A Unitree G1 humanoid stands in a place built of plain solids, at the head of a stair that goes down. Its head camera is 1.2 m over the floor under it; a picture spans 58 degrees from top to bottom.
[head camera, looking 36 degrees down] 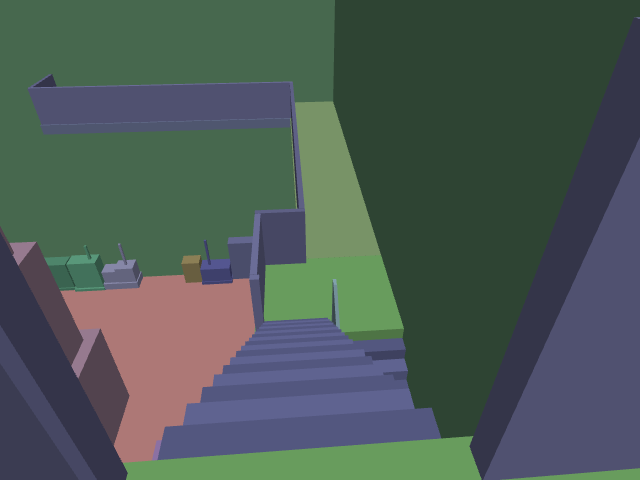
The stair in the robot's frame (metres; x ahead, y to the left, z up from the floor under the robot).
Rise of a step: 0.21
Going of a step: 0.23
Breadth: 0.94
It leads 4 degrees to the left of straight ahead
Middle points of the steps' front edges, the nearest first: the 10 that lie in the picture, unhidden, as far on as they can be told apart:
0.65 0.05 0.00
0.87 0.07 -0.21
1.10 0.09 -0.41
1.33 0.10 -0.62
1.55 0.12 -0.83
1.78 0.14 -1.03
2.00 0.16 -1.24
2.23 0.17 -1.45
2.46 0.19 -1.66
2.68 0.21 -1.86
